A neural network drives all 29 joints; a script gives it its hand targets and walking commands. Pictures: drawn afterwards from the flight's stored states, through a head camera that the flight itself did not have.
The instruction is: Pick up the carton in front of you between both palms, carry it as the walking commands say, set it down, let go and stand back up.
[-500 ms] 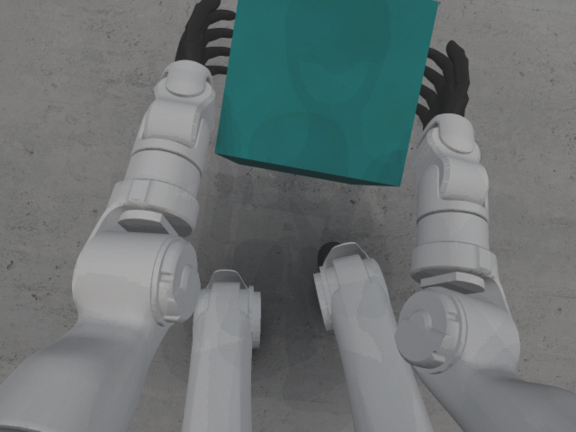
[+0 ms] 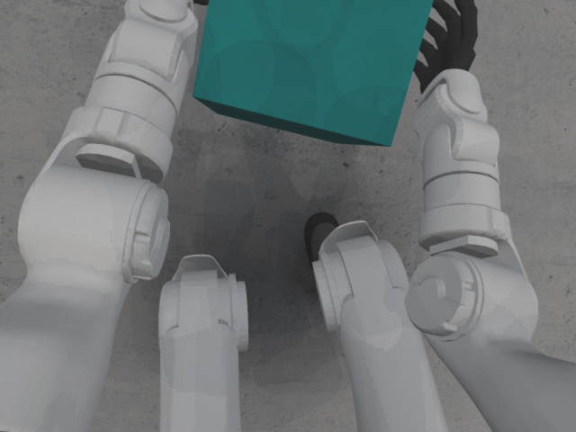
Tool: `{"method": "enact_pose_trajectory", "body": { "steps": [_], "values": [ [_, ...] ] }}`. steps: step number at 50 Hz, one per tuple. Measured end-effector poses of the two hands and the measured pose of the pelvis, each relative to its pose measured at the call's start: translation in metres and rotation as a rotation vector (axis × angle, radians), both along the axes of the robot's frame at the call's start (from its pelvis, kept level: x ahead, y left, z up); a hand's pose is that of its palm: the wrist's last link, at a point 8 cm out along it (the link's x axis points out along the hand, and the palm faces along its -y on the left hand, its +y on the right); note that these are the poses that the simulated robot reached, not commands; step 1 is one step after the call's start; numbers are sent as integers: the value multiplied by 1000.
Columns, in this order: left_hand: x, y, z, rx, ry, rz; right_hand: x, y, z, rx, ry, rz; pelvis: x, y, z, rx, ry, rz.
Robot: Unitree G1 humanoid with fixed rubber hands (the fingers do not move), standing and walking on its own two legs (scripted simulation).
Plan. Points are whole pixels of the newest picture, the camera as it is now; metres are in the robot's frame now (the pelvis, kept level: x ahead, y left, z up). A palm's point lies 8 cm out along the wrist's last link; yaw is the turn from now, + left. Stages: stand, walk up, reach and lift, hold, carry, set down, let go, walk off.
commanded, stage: set down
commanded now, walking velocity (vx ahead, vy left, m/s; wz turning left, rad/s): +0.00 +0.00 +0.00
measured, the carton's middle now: (302, 50) +0.53 -0.10 -0.26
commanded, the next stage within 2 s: none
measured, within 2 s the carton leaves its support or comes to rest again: rests again in 0.38 s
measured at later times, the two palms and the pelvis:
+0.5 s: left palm (175, 6) +0.57 +0.05 -0.19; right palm (438, 79) +0.47 -0.24 -0.18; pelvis +0.00 +0.01 -0.01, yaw +0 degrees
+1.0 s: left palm (175, 9) +0.57 +0.05 -0.20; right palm (438, 82) +0.47 -0.24 -0.19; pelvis -0.01 +0.01 -0.02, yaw -1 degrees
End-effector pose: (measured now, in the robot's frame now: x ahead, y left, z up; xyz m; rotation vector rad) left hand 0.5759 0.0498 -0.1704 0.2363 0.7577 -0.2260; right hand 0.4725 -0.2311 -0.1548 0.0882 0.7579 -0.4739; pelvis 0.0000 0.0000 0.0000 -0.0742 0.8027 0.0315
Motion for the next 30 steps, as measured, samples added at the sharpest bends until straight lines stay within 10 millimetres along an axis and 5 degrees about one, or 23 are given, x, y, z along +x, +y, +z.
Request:
{"method": "enact_pose_trajectory", "body": {
  "steps": [30],
  "values": [
    [-9, -1, -23, -59, 27, -42, -4, -10, -24, -10, 61, 69, -3, 6, -15, -15, -56, 12]
  ]
}}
